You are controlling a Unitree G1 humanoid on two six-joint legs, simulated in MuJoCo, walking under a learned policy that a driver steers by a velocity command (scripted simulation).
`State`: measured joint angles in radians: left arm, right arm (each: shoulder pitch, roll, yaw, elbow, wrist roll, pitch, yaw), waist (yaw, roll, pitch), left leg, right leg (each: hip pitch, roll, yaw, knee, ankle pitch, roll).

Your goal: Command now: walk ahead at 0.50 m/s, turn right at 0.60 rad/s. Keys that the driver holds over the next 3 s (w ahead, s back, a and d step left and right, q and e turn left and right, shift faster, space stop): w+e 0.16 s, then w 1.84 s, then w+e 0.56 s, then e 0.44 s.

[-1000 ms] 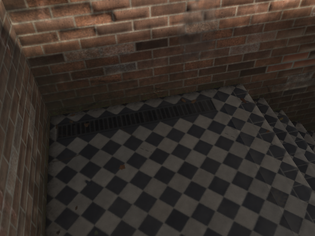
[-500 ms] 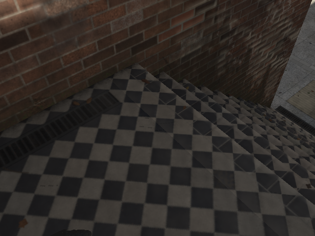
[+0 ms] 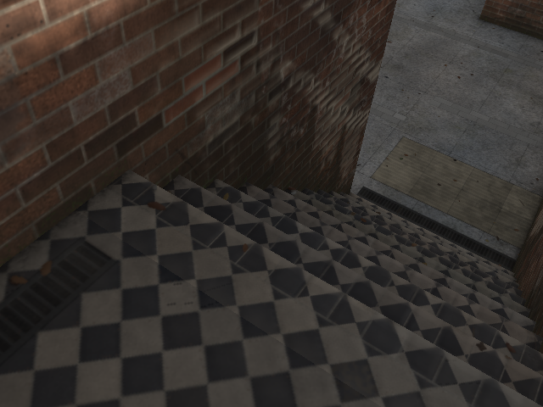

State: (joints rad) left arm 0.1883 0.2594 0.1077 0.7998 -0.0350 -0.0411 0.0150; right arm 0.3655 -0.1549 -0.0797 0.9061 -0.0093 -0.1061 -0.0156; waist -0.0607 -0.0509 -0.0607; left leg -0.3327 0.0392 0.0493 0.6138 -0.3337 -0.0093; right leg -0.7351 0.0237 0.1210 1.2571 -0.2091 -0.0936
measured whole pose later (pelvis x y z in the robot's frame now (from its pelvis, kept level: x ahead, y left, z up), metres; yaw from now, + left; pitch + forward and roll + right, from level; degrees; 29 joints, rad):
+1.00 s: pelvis +0.56 -0.06 +0.02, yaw -12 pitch -2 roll +0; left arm 0.24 0.23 0.07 0.89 0.03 -0.01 0.00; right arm 0.37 -0.20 -0.07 0.97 0.00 -0.07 0.00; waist -0.01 -0.04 0.05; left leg -0.17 -0.08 0.08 0.36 -0.17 0.11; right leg -0.53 -0.06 0.04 1.06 -0.24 -0.05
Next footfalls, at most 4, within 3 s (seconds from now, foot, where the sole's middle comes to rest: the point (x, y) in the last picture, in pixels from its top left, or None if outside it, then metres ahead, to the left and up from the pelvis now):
0.30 right None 0.30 -0.14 -0.76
0.76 left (260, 369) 0.63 -0.02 -0.76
1.32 right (320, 325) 0.75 -0.19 -0.76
2.18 left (241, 242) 1.20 0.02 -0.97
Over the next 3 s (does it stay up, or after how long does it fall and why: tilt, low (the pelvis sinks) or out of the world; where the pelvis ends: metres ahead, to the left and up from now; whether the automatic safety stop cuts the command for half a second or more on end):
stays up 1.32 -0.22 -0.44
